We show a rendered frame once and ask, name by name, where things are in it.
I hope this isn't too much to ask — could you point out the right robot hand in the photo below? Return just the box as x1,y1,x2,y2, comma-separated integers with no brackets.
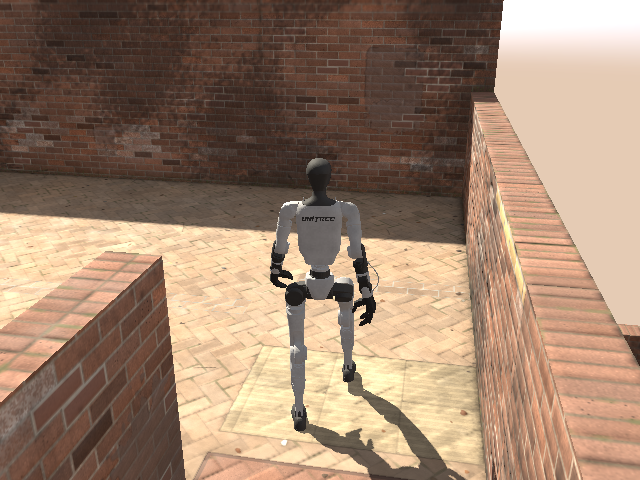
352,295,376,326

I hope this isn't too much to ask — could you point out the right robot foot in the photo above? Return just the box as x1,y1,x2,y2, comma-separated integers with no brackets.
342,360,356,382

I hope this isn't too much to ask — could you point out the left robot upper arm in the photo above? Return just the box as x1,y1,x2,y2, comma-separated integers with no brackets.
274,201,299,254

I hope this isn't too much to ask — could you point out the right robot upper arm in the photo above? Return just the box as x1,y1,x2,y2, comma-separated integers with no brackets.
340,201,363,259

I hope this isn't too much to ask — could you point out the left robot forearm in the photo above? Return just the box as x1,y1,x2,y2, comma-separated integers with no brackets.
270,240,285,274

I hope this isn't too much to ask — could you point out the right robot shin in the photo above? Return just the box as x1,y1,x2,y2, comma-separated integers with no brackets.
340,310,354,369

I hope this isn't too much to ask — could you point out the left robot hand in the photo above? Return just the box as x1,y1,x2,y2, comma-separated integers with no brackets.
270,269,293,288

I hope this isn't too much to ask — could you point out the right robot forearm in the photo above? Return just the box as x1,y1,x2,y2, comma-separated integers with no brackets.
353,244,373,298

